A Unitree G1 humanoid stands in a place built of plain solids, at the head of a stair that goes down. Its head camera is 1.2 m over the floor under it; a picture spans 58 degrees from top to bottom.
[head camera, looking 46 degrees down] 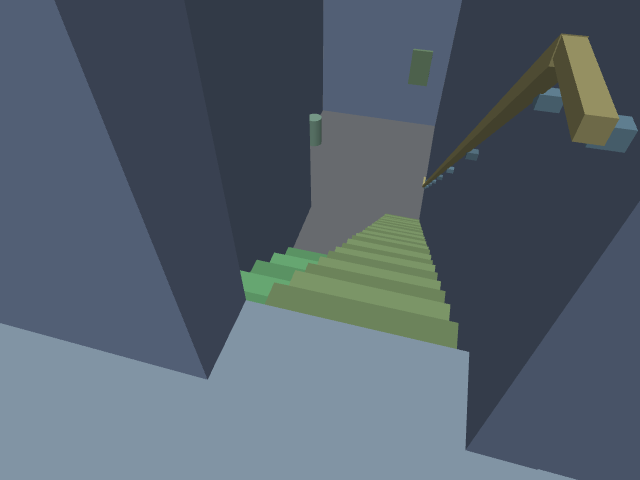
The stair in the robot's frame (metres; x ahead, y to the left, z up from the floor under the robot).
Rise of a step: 0.19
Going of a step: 0.23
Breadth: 0.74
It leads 15 degrees to the right of straight ahead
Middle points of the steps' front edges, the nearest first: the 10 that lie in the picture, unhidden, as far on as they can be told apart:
0.78 -0.10 0.00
1.01 -0.17 -0.19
1.25 -0.23 -0.40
1.46 -0.29 -0.59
1.69 -0.36 -0.80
1.91 -0.42 -0.99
2.13 -0.48 -1.18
2.37 -0.54 -1.39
2.60 -0.61 -1.57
2.83 -0.67 -1.76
